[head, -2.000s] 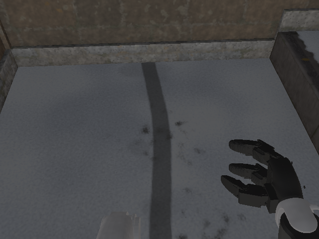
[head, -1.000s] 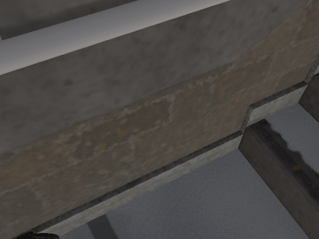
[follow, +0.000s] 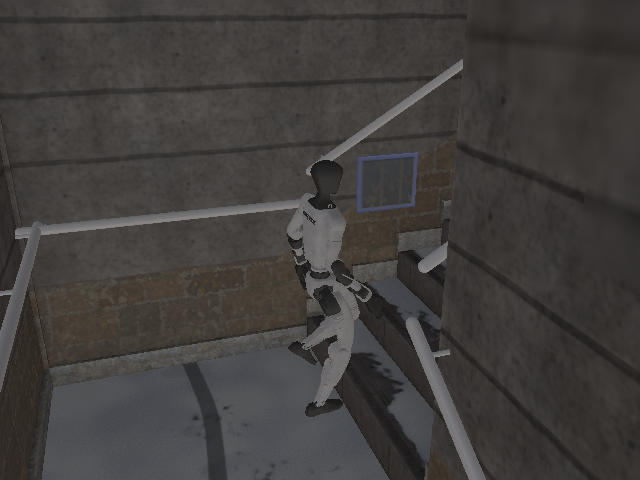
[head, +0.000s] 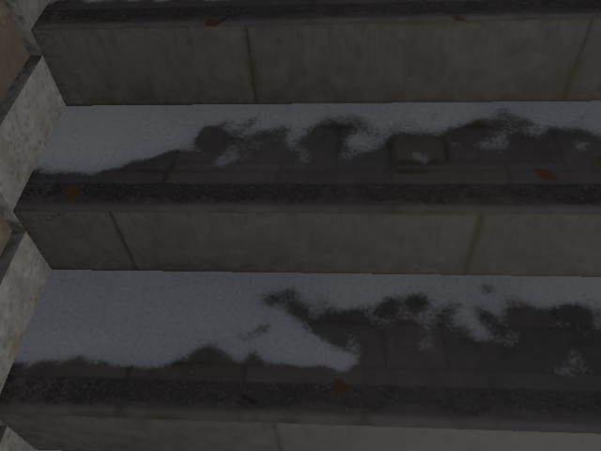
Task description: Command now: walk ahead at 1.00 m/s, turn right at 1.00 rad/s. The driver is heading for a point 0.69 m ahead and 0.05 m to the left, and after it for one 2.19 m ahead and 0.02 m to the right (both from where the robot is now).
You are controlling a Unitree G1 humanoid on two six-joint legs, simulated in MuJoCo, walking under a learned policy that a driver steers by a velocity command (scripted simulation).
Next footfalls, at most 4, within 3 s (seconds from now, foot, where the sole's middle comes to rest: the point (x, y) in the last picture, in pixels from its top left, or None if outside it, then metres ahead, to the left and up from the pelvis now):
0.20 left None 0.29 0.07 -0.59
0.54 right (470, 333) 0.57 -0.23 -0.41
0.88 left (368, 141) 0.87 -0.07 -0.24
1.36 right None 1.07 -0.29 -0.07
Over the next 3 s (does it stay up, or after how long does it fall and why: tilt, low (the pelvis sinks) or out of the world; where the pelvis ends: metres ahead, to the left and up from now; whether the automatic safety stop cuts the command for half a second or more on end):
stays up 1.42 -0.35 0.84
